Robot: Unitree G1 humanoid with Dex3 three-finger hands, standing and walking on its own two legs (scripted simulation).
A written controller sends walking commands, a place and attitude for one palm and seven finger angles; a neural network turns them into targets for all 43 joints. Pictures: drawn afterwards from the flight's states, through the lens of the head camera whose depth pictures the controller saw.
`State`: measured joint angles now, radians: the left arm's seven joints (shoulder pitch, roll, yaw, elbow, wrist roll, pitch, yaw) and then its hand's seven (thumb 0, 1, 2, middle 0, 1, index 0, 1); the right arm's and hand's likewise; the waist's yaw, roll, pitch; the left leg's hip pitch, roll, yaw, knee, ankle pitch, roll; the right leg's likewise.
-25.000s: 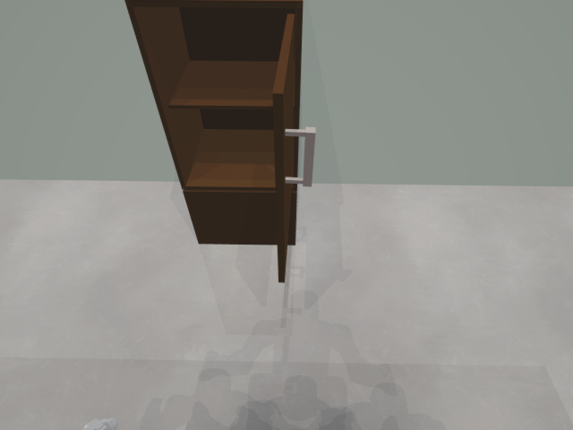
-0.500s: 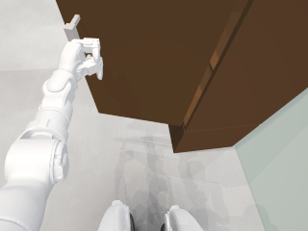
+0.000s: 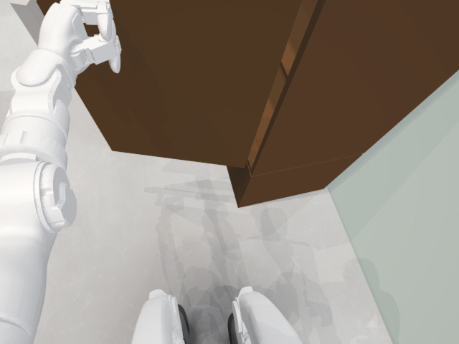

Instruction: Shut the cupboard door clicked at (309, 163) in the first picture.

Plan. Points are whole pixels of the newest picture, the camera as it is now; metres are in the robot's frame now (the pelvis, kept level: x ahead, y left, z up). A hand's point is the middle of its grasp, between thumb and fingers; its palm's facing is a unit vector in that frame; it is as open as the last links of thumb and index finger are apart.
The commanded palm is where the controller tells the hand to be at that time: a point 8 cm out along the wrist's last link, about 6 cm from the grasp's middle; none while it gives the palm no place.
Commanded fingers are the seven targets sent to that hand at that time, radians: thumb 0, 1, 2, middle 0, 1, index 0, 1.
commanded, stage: push the door shut along its arc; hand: left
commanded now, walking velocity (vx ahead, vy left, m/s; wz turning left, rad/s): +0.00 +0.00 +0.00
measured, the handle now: (54, 36) +0.60 +0.19 +0.11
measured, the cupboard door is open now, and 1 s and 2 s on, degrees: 70 57 57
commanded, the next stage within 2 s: pull the fist back off the door in 0.34 s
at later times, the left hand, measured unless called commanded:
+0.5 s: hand (129, 26) +0.60 +0.08 +0.13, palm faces -0.29 -0.95 +0.04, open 3.2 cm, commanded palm +0.61 +0.08 +0.12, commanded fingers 0.00 0.90 0.90 -1.30 -1.50 -1.30 -1.50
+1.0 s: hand (138, 31) +0.58 +0.06 +0.13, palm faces +0.09 -1.00 -0.02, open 3.1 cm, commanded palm +0.54 +0.10 +0.12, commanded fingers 0.00 0.90 0.90 -1.30 -1.50 -1.30 -1.50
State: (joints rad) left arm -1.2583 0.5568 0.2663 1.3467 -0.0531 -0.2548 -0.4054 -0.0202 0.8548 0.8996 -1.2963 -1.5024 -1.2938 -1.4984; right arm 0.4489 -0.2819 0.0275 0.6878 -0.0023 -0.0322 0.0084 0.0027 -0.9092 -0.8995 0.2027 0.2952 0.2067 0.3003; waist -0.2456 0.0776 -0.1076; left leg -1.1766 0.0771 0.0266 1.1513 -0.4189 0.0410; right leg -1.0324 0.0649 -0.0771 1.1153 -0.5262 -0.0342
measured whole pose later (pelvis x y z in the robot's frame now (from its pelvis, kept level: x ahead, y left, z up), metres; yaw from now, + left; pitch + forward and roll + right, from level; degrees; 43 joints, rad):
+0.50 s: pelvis +0.00 +0.00 -0.02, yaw +0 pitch +30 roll -6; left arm -1.50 0.54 0.22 1.40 -0.04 -0.15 -0.31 0.00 0.96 0.98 -1.30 -1.50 -1.30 -1.50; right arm 0.39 -0.27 0.03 0.73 -0.04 -0.10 0.00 0.00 -0.91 -0.90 0.20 0.30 0.21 0.30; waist -0.27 0.08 -0.11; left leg -1.33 0.07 -0.01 1.24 -0.44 0.04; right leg -1.16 0.06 -0.11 1.19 -0.56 -0.04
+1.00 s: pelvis +0.03 -0.01 +0.03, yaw +1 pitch +24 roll -2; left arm -1.08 0.29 0.31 1.21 0.02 -0.35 0.16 0.01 0.90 0.90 -1.30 -1.50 -1.29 -1.50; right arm 0.54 -0.24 -0.01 0.67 -0.07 0.00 0.12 0.00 -0.91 -0.90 0.20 0.30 0.21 0.30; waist -0.22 0.08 -0.16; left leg -1.02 0.07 0.04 1.02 -0.42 0.01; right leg -0.89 0.07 -0.06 0.99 -0.52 -0.05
